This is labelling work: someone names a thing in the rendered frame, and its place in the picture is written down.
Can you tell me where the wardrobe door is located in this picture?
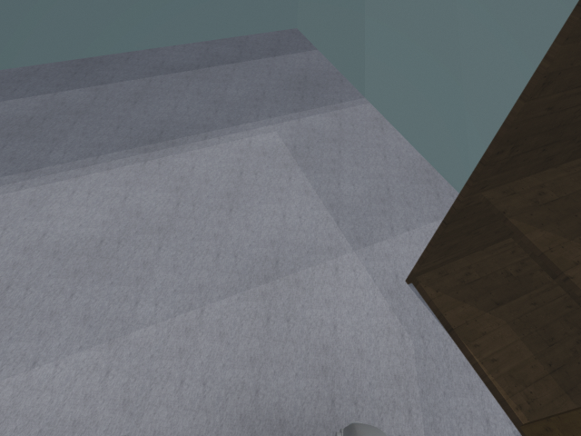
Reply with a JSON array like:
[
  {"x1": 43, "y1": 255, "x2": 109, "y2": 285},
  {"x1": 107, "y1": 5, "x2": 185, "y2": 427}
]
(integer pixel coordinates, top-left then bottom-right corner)
[{"x1": 520, "y1": 407, "x2": 581, "y2": 436}]

